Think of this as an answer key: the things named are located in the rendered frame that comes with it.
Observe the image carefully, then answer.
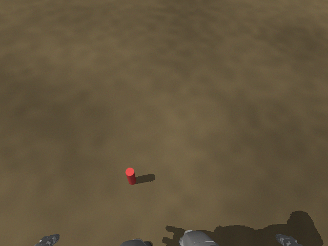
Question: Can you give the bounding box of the right robot hand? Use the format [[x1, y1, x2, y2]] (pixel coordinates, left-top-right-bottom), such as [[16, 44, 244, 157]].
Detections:
[[275, 234, 303, 246]]

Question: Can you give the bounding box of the can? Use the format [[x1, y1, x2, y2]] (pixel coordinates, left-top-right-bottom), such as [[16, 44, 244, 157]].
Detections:
[[126, 168, 136, 185]]

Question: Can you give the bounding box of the left robot hand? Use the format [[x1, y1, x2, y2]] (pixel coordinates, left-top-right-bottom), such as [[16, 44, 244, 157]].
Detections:
[[35, 234, 59, 246]]

